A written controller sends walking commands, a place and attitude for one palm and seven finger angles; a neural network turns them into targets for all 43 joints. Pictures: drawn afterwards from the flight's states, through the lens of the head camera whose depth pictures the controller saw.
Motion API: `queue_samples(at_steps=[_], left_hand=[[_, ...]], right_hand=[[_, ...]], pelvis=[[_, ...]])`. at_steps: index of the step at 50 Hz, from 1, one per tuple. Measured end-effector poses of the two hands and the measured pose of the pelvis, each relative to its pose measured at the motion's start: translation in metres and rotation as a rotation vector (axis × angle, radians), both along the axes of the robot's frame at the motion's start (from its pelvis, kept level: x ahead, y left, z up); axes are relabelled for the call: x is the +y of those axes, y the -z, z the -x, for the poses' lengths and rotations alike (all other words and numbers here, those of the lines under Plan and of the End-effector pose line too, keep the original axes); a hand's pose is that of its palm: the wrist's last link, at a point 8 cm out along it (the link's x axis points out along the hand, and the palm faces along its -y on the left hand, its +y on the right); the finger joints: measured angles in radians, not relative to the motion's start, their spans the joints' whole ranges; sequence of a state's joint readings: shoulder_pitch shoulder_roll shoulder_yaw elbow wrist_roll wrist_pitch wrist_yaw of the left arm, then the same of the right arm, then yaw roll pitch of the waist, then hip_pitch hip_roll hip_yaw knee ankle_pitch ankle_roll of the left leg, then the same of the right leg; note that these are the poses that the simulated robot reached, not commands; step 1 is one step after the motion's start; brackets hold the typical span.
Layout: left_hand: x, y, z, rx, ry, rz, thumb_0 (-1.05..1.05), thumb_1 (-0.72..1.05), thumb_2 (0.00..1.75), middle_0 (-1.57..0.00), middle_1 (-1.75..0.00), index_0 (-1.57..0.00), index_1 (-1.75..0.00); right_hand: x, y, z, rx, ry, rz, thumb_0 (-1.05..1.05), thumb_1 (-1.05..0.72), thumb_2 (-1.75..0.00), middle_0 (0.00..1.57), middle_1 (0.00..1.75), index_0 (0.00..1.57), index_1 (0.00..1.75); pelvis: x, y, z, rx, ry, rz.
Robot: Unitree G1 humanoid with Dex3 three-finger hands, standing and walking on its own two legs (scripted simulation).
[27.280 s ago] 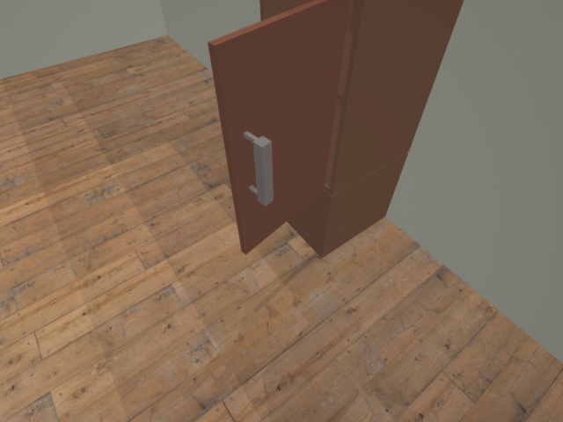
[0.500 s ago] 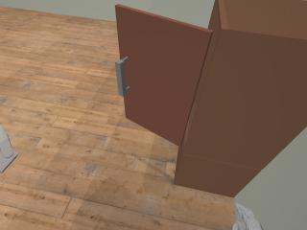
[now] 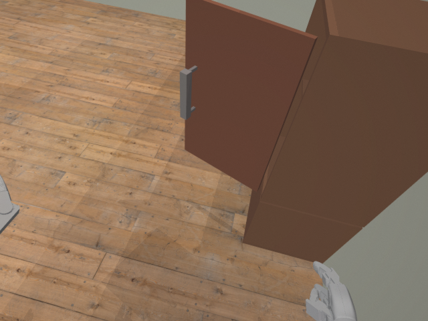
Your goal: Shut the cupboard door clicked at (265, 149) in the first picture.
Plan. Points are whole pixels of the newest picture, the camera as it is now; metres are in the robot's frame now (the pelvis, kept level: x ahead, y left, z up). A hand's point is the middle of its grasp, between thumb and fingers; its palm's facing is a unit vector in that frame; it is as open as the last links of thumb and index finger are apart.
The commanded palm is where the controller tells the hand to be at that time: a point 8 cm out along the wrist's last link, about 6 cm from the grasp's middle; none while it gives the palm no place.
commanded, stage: step back with the hand held close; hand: left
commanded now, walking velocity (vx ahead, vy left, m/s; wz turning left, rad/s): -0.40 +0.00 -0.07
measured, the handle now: (189, 92) +0.78 +0.13 -0.03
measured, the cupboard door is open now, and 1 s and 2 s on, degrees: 69 69 69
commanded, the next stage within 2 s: stop stepping back and stand still in 0.10 s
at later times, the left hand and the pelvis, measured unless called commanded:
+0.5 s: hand (0, 277) +0.14 +0.26 +0.16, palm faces +0.43 -0.82 -0.38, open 7.4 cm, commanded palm +0.09 +0.29 +0.18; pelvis -0.07 +0.00 -0.01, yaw -4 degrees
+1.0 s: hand out of the picture +0.09 +0.27 +0.14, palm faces +0.49 -0.80 -0.35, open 7.4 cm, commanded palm none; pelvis -0.11 -0.01 +0.00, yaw -3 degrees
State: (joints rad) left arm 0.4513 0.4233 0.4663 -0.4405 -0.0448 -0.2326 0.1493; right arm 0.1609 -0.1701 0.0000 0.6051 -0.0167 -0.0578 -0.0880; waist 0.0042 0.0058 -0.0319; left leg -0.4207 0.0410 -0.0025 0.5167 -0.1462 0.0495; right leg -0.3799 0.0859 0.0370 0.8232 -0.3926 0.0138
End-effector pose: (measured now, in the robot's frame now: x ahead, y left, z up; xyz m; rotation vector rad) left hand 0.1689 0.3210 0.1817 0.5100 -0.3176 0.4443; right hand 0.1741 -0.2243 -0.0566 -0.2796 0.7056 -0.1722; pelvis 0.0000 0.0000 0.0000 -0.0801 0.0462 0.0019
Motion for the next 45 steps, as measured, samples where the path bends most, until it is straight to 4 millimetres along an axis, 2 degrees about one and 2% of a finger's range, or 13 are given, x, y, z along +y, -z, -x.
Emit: queue_samples(at_steps=[4, 7, 11, 15, 20, 23, 26, 28, 31, 35, 38, 42, 45], left_hand=[[-0.017, 0.003, 0.011, 0.017, 0.062, 0.053, 0.02, 0.90, 0.90, -0.21, -0.30, -0.20, -0.30], [-0.035, 0.002, 0.018, 0.020, 0.133, 0.050, 0.02, 0.90, 0.90, -0.21, -0.30, -0.20, -0.30], [-0.054, -0.007, 0.030, 0.010, 0.205, -0.043, 0.02, 0.89, 0.90, -0.21, -0.30, -0.20, -0.30], [-0.063, -0.015, 0.048, 0.038, 0.237, -0.097, 0.02, 0.89, 0.90, -0.21, -0.30, -0.21, -0.30], [-0.051, -0.012, 0.072, 0.068, 0.169, -0.076, 0.02, 0.89, 0.90, -0.22, -0.30, -0.21, -0.30], [-0.033, 0.000, 0.076, 0.046, 0.091, -0.014, 0.01, 0.89, 0.90, -0.22, -0.30, -0.21, -0.30], [-0.016, 0.018, 0.075, 0.047, 0.023, 0.075, 0.02, 0.89, 0.90, -0.21, -0.30, -0.21, -0.30], [-0.012, 0.027, 0.074, 0.066, 0.014, 0.110, 0.02, 0.89, 0.90, -0.21, -0.30, -0.21, -0.30], [-0.020, 0.029, 0.074, 0.078, 0.052, 0.116, 0.02, 0.89, 0.90, -0.21, -0.30, -0.20, -0.30], [-0.040, 0.009, 0.084, 0.043, 0.148, 0.046, 0.02, 0.90, 0.90, -0.21, -0.30, -0.20, -0.30], [-0.046, -0.008, 0.098, 0.029, 0.183, -0.032, 0.02, 0.89, 0.90, -0.21, -0.30, -0.20, -0.30], [-0.038, -0.015, 0.119, 0.061, 0.126, -0.078, 0.02, 0.89, 0.90, -0.21, -0.30, -0.21, -0.30], [-0.026, -0.005, 0.129, 0.086, 0.038, -0.035, 0.02, 0.89, 0.90, -0.21, -0.30, -0.21, -0.30]], right_hand=[[0.009, -0.005, 0.015, -0.009, -0.018, -0.029, 0.01, -0.91, -0.90, 0.21, 0.30, 0.21, 0.30], [0.008, -0.005, 0.029, -0.007, -0.029, -0.030, 0.01, -0.90, -0.90, 0.21, 0.30, 0.21, 0.30], [-0.004, 0.006, 0.055, -0.001, -0.019, -0.035, 0.01, -0.90, -0.90, 0.21, 0.30, 0.21, 0.30], [-0.024, 0.016, 0.095, 0.029, 0.058, -0.052, 0.01, -0.90, -0.90, 0.21, 0.30, 0.21, 0.30], [-0.050, 0.023, 0.149, 0.059, 0.189, -0.034, 0.01, -0.91, -0.90, 0.21, 0.30, 0.21, 0.30], [-0.060, 0.032, 0.172, 0.095, 0.231, 0.003, 0.01, -0.91, -0.90, 0.21, 0.30, 0.20, 0.30], [-0.059, 0.034, 0.187, 0.137, 0.235, 0.026, 0.01, -0.91, -0.90, 0.21, 0.30, 0.20, 0.30], [-0.053, 0.030, 0.191, 0.131, 0.233, 0.030, 0.01, -0.91, -0.90, 0.20, 0.30, 0.20, 0.30], [-0.039, 0.022, 0.191, 0.091, 0.209, 0.018, 0.02, -0.91, -0.90, 0.20, 0.30, 0.20, 0.30], [-0.020, 0.013, 0.185, 0.033, 0.151, -0.017, 0.01, -0.91, -0.90, 0.20, 0.30, 0.20, 0.30], [-0.010, 0.013, 0.178, 0.006, 0.115, -0.056, 0.01, -0.91, -0.90, 0.21, 0.30, 0.20, 0.30], [-0.006, 0.018, 0.169, 0.002, 0.087, -0.093, 0.01, -0.91, -0.90, 0.21, 0.30, 0.21, 0.30], [-0.010, 0.024, 0.163, 0.010, 0.077, -0.094, 0.01, -0.90, -0.90, 0.21, 0.30, 0.21, 0.30]], pelvis=[[0.000, -0.004, 0.013, 0.029, 0.037, 0.009], [-0.005, -0.004, 0.026, 0.047, 0.055, -0.001], [-0.015, 0.004, 0.054, 0.052, 0.084, -0.038], [-0.019, 0.005, 0.077, 0.016, 0.097, -0.026], [-0.014, 0.005, 0.072, -0.013, 0.117, -0.058], [-0.007, 0.009, 0.071, -0.023, 0.075, -0.053], [-0.001, 0.008, 0.077, -0.050, 0.075, -0.059], [0.002, 0.007, 0.084, -0.059, 0.079, -0.062], [0.004, 0.005, 0.096, -0.059, 0.085, -0.068], [0.001, 0.002, 0.110, -0.045, 0.077, -0.066], [-0.003, 0.000, 0.115, -0.037, 0.066, -0.058], [-0.006, 0.000, 0.115, -0.040, 0.062, -0.047], [-0.007, 0.001, 0.112, -0.051, 0.066, -0.040]])
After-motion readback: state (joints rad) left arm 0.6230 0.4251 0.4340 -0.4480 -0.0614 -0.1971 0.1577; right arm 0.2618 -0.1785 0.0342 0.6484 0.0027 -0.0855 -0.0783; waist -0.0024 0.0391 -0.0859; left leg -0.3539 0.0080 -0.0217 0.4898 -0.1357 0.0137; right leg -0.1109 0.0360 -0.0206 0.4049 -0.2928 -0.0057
